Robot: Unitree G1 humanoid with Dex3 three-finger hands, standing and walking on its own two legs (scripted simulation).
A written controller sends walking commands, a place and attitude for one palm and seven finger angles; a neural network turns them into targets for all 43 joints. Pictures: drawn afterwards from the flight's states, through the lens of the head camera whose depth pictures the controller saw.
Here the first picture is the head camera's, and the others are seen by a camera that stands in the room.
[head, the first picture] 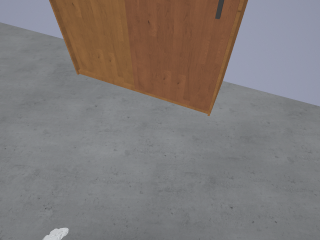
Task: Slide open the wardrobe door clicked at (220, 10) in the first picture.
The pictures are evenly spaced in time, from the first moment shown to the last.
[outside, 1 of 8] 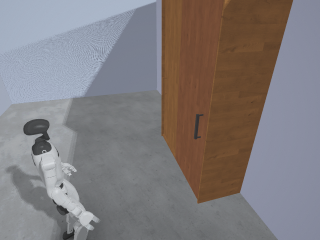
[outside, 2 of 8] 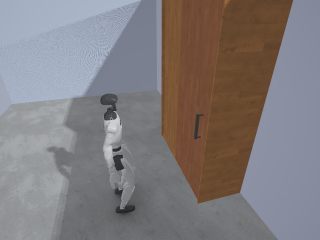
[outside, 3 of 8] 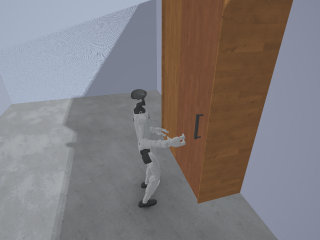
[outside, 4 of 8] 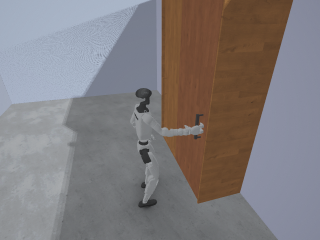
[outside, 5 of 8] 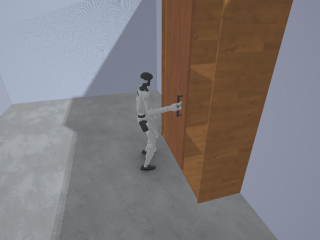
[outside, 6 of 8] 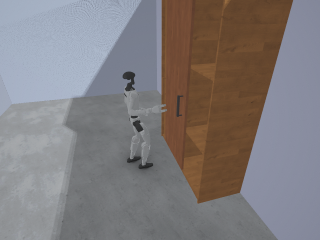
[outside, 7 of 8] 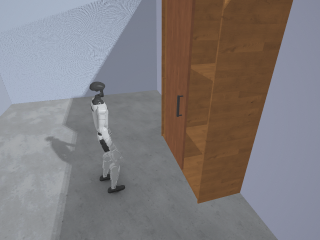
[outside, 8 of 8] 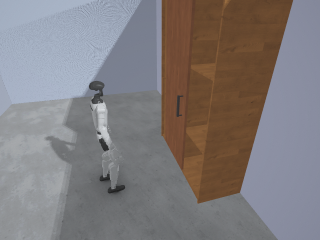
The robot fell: no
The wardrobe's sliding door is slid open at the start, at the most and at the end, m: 0.00 0.49 0.48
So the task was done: yes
